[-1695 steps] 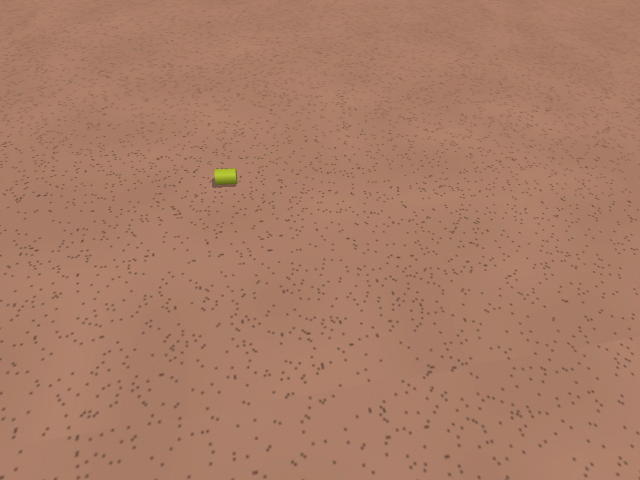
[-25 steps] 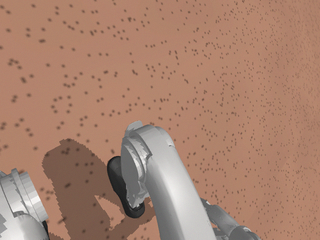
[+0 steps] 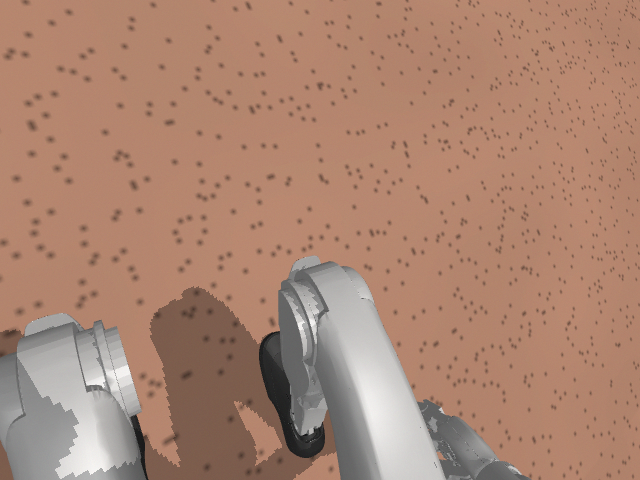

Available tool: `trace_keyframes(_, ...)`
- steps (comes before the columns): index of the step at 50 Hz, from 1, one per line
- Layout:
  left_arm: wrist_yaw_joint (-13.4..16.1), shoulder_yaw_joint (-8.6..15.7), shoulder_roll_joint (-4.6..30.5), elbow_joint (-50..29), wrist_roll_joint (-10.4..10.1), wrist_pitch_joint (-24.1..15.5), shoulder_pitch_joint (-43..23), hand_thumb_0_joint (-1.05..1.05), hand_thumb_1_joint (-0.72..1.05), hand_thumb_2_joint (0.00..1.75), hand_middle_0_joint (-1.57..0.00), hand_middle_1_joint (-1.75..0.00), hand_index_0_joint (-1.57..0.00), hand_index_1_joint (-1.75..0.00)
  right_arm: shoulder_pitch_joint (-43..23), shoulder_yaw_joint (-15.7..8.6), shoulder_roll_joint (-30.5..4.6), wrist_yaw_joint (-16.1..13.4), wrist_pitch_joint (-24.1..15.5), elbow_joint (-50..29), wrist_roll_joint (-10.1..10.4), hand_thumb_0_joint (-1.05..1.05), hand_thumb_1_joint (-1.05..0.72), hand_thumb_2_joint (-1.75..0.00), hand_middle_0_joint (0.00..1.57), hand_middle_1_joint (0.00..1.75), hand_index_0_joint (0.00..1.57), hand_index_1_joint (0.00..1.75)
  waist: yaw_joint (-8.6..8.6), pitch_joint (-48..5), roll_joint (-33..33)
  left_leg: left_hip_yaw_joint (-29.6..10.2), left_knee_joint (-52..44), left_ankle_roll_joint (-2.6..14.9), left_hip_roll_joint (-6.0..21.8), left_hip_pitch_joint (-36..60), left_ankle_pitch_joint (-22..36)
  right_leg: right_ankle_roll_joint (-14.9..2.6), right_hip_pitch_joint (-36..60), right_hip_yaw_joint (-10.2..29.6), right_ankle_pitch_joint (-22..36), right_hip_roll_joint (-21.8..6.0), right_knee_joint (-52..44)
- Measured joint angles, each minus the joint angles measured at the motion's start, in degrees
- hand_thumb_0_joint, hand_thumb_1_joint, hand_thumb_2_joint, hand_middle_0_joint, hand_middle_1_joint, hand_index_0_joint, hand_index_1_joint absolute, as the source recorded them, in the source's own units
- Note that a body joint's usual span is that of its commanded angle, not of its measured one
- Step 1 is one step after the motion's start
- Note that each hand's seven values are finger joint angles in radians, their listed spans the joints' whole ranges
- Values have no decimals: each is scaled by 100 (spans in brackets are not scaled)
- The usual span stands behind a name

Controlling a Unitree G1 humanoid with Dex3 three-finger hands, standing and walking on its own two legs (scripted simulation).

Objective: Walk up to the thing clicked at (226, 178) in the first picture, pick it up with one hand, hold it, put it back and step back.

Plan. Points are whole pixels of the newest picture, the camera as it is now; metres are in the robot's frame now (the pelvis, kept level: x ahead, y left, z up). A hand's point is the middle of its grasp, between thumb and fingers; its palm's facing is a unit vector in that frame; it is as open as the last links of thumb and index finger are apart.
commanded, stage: settle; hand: left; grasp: from above
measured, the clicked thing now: out of the picture +0.47 +0.39 -0.21
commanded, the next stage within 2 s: lift in 0.24 s
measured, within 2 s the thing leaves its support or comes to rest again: neither
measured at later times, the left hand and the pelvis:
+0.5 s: hand out of the picture +0.45 +0.37 -0.12, palm faces -0.44 -0.14 -0.89, open 9.3 cm; pelvis -0.01 +0.00 +0.02, yaw +3 degrees
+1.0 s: hand out of the picture +0.38 +0.38 +0.03, palm faces -0.42 -0.16 -0.89, open 9.3 cm; pelvis -0.01 +0.00 +0.11, yaw +8 degrees
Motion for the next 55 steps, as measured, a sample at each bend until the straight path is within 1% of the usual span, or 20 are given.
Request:
trace_keyframes(5,-409,-53,-197,-354,-67,7,71,1,17,10,-84,-24,-89,-20,65,-170,19,-66,203,-50,130,0,-90,-90,20,29,20,30,103,-78,116,88,-125,-3,-21,19,52,-7,2,63,1,-49,-52)
trace_keyframes(10,-686,-11,-353,-700,-74,-66,158,0,17,9,-85,-23,-89,-19,115,-296,4,-169,421,-99,214,0,-90,-90,20,29,20,30,174,-93,175,140,-239,-18,-39,60,117,-7,24,99,31,-85,-110)
trace_keyframes(13,-770,56,-411,-842,-55,-103,177,0,17,9,-85,-22,-90,-18,135,-357,4,-236,540,-105,246,0,-90,-90,20,29,20,30,193,-107,183,167,-303,-24,-43,86,159,-6,36,118,61,-98,-147)
trace_keyframes(17,-832,85,-442,-925,-26,-106,185,0,18,9,-85,-21,-90,-18,162,-411,8,-312,671,-89,275,0,-90,-90,20,29,20,30,194,-166,197,200,-381,-25,-42,109,208,-19,44,140,102,-109,-199)
trace_keyframes(22,-910,46,-500,-929,-67,-53,197,0,19,7,-85,-21,-89,-18,240,-482,26,-382,792,-56,315,0,-90,-90,20,29,20,30,211,-291,270,258,-487,-11,-50,125,258,-54,54,177,124,-135,-270)
trace_keyframes(28,-1212,27,-662,-1210,-289,67,417,0,20,5,-85,-22,-89,-18,381,-600,94,-431,889,-62,406,0,-91,-90,20,29,20,30,311,-418,365,352,-686,23,-50,233,290,-56,153,240,127,-170,-426)
trace_keyframes(35,-1528,-2,-993,-2011,-543,98,968,0,21,3,-85,-21,-90,-17,488,-802,202,-512,1014,-2,586,0,-91,-90,20,29,20,30,534,-683,462,502,-1063,66,-57,493,310,-56,393,340,106,-237,-732)
trace_keyframes(39,-1719,-66,-1137,-2445,-699,81,1291,0,21,2,-85,-20,-90,-16,474,-949,257,-583,1064,42,684,0,-90,-90,20,29,20,30,663,-884,496,604,-1338,99,-47,731,309,-47,599,411,98,-267,-964)
trace_keyframes(46,-1910,-218,-1350,-3050,-964,101,1775,0,21,3,-85,-20,-89,-17,328,-1129,292,-700,1075,56,845,0,-90,-90,20,29,20,30,864,-1150,559,757,-1897,135,-23,1315,333,-50,1118,514,132,-305,-1461)
trace_keyframes(52,-1977,-347,-1602,-3596,-1199,249,2274,0,21,4,-84,-22,-88,-19,213,-1223,347,-818,1042,14,956,0,-90,-89,20,29,20,30,1021,-1234,608,836,-2493,131,22,2031,373,-27,1767,558,215,-306,-2029)
trace_keyframes(55,-1986,-426,-1776,-3893,-1279,339,2571,0,21,5,-83,-23,-87,-20,190,-1255,379,-884,1017,37,1008,0,-89,-89,20,29,20,30,1091,-1270,621,870,-2846,114,43,2459,401,-41,2158,572,262,-308,-2363)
